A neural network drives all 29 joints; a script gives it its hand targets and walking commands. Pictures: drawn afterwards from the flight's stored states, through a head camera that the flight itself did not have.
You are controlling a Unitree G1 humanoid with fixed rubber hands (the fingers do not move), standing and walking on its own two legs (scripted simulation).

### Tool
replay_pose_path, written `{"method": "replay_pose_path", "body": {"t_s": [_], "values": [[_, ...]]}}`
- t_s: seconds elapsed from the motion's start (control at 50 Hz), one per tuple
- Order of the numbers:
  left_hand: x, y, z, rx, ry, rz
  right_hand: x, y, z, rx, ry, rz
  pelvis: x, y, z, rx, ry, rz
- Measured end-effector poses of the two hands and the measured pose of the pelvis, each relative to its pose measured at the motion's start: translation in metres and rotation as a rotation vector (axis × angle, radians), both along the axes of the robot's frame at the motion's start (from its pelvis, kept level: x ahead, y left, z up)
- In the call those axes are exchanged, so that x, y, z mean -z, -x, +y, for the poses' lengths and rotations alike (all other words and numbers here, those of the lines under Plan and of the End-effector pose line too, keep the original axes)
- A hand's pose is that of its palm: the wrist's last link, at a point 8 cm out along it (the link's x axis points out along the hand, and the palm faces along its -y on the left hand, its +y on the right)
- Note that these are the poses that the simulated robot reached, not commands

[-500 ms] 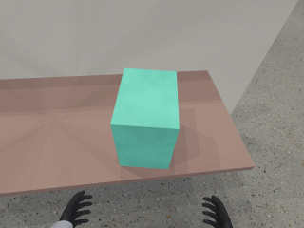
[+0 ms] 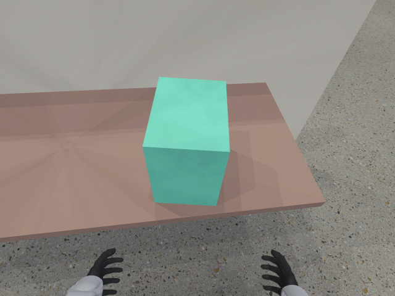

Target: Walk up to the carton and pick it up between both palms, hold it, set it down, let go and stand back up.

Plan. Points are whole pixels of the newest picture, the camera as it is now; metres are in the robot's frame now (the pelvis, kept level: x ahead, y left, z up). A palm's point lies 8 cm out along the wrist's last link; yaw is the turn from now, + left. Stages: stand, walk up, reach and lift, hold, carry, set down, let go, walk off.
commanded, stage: set down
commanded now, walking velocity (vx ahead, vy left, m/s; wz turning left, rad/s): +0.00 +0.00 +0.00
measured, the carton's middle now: (188, 144) +0.46 +0.04 +0.00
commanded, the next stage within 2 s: let go in 0.36 s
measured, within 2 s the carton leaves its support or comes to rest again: neither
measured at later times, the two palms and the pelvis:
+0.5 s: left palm (100, 292) +0.14 +0.21 -0.12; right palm out of the picture +0.14 -0.20 -0.12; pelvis -0.02 +0.00 -0.01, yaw +0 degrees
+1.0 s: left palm (92, 285) +0.15 +0.22 -0.08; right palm (314, 293) +0.15 -0.23 -0.09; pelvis +0.00 -0.01 +0.00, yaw -1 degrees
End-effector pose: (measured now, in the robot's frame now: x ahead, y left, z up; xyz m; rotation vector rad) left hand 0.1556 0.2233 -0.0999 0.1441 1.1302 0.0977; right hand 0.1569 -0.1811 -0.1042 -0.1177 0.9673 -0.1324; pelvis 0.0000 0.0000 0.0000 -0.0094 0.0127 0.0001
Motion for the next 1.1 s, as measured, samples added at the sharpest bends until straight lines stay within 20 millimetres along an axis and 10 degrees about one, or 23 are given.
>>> {"method": "replay_pose_path", "body": {"t_s": [0.46, 0.78, 1.1], "values": [[0.019, 0.014, -0.01, -0.004, -0.031, 0.158, 0.023, 0.023, -0.012, -0.001, -0.019, 0.141, 0.006, 0.025, -0.002, -0.004, -0.009, -0.015], [-0.025, -0.013, -0.011, 0.064, -0.032, -0.14, -0.031, -0.003, -0.073, -0.011, 0.049, -0.112, 0.0, 0.0, -0.01, 0.02, -0.012, -0.046], [-0.014, 0.01, -0.002, 0.059, -0.024, -0.235, -0.012, 0.013, -0.038, -0.059, 0.016, -0.221, 0.005, 0.001, -0.004, 0.02, -0.014, -0.029]]}}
